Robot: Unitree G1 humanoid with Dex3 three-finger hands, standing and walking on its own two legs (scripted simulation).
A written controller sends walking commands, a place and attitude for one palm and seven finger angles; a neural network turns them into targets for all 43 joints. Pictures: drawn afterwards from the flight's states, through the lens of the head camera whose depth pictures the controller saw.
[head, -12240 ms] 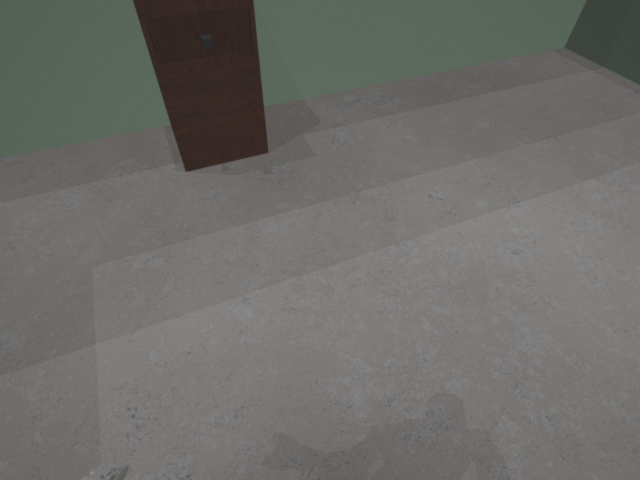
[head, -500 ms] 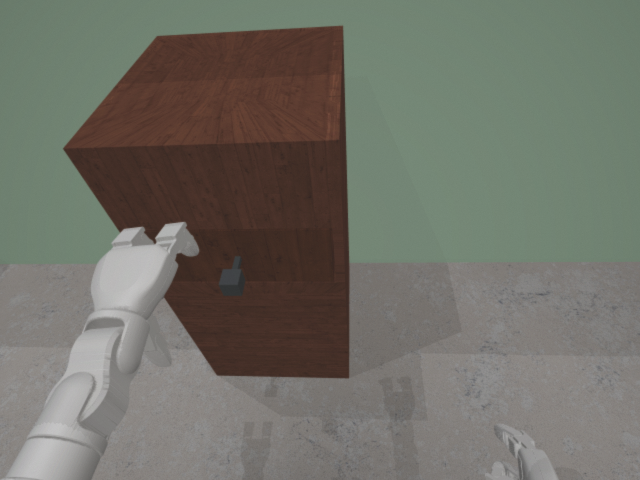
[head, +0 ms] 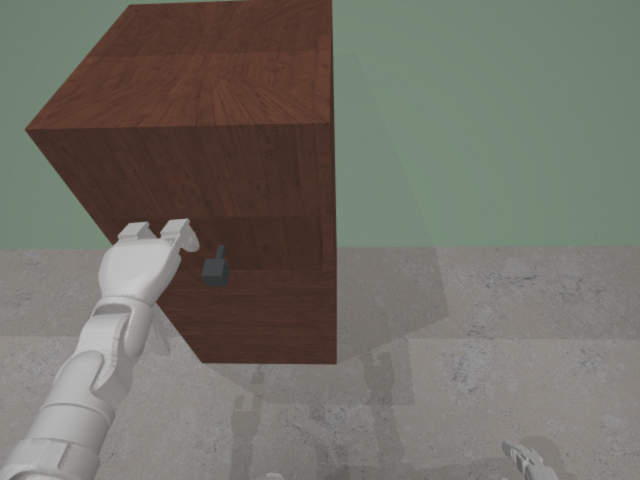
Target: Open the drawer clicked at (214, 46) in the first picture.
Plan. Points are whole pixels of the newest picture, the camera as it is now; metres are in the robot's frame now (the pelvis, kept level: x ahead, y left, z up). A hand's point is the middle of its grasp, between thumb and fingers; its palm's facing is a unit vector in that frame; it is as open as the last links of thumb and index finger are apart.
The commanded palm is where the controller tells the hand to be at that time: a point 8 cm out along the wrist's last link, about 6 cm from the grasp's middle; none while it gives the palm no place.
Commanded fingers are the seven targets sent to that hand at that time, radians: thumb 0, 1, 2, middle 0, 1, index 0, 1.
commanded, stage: move the hooked fingers above the handle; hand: left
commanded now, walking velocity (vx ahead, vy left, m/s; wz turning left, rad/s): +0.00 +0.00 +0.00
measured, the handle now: (218, 263) +0.49 +0.25 -0.12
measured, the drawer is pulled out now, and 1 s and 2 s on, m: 0.00 0.00 0.00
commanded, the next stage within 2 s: lower the fingers behind the handle in 1.70 s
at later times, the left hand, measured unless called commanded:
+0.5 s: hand (181, 275) +0.39 +0.25 -0.01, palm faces -0.05 -0.04 -1.00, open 13.8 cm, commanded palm +0.37 +0.25 +0.05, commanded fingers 0.00 -0.50 0.30 -0.30 -1.20 -0.30 -1.20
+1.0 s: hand (194, 269) +0.43 +0.26 -0.06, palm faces -0.07 -0.02 -1.00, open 13.8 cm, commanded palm +0.42 +0.25 +0.00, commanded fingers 0.00 -0.50 0.30 -0.30 -1.20 -0.30 -1.20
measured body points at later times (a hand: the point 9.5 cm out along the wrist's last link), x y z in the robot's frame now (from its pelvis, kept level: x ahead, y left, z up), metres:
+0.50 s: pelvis +0.00 +0.01 -0.02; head +0.06 -0.01 +0.43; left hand +0.38 +0.25 +0.04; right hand +0.08 -0.26 -0.15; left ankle +0.05 +0.14 -0.71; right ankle -0.05 -0.12 -0.71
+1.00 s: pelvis -0.01 +0.01 -0.05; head +0.09 +0.01 +0.39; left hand +0.43 +0.26 +0.00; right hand +0.01 -0.26 -0.18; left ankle +0.05 +0.14 -0.71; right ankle -0.05 -0.12 -0.71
